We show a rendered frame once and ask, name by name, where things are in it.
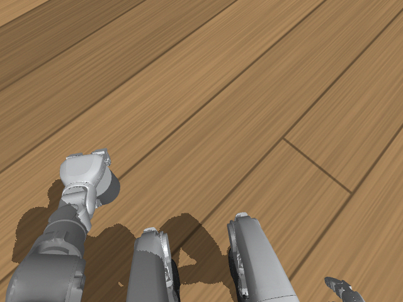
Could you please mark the left robot arm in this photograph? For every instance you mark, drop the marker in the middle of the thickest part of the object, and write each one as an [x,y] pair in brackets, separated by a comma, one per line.
[53,270]

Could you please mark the mug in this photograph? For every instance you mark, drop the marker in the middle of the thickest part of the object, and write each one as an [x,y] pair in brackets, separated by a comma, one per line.
[108,187]

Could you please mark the left robot hand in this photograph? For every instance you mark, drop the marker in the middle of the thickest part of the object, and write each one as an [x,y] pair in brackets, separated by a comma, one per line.
[88,168]

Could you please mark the right robot hand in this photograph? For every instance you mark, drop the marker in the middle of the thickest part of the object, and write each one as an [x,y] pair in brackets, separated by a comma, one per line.
[343,290]

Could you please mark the right robot foot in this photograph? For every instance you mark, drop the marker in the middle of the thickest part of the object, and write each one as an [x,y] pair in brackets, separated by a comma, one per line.
[235,276]

